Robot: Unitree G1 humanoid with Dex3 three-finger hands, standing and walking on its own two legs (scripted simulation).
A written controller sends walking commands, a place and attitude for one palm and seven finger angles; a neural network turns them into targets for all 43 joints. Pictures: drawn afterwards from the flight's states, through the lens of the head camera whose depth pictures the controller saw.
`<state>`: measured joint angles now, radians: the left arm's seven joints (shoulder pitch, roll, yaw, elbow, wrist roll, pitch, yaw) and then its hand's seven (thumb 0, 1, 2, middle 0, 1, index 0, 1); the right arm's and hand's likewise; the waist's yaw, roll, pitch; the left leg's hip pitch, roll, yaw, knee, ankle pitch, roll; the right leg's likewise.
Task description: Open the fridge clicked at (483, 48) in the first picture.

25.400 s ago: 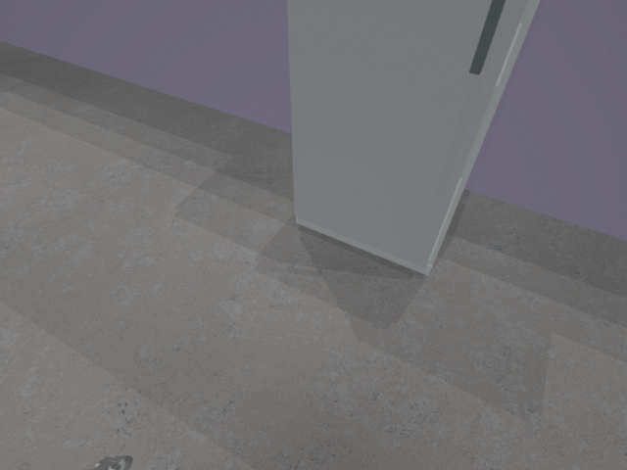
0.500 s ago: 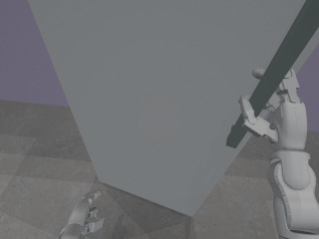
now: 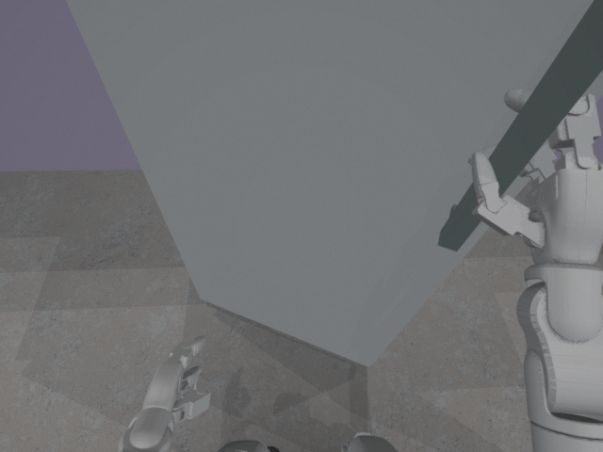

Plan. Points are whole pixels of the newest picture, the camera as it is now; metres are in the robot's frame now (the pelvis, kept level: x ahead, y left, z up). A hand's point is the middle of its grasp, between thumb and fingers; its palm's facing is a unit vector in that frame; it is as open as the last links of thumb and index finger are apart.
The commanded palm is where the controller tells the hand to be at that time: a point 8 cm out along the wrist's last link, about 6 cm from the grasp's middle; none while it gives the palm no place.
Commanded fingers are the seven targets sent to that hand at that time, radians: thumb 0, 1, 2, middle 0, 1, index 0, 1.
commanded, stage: walk backward, drawing the door open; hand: right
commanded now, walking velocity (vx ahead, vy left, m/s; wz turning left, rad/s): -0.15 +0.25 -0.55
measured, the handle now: (518, 131) +0.38 -0.14 +0.25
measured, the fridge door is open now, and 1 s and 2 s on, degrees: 25 52 66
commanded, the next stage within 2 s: stop walking and hold the door back in 1.48 s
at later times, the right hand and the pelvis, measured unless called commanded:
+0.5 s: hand (425, 306) +0.22 -0.05 +0.21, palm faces +0.35 +0.90 -0.25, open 8.1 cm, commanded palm +0.17 -0.09 +0.23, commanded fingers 0.00 -0.90 -0.90 0.45 1.40 0.45 1.40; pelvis -0.07 +0.16 -0.01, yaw -20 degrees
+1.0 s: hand (297, 405) +0.14 +0.03 +0.21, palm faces +0.67 +0.71 -0.20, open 8.0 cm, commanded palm +0.09 +0.02 +0.22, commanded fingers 0.00 -0.90 -0.90 0.45 1.40 0.45 1.40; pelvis -0.02 +0.34 -0.01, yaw -41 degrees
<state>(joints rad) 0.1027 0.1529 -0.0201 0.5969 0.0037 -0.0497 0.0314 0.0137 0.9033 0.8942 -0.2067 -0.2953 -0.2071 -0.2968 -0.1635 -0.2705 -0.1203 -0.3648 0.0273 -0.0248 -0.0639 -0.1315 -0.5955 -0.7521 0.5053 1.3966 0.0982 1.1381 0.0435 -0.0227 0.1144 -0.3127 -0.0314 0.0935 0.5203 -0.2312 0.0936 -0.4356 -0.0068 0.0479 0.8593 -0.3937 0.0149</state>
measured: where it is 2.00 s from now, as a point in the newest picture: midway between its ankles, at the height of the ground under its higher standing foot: (105, 446)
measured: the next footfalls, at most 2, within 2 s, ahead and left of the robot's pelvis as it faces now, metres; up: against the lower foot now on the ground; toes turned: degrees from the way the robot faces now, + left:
right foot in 0.20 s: -0.04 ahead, -0.10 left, +0.00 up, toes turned -12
left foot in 0.42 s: +0.07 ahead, +0.24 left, +0.00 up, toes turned -15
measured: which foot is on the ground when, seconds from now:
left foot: down 0.00-0.20, up 0.22-0.40, down 0.42-0.62, up 0.64-0.84, down 0.86-1.00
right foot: up 0.00-0.18, down 0.20-0.42, up 0.44-0.62, down 0.64-0.86, up 0.88-1.00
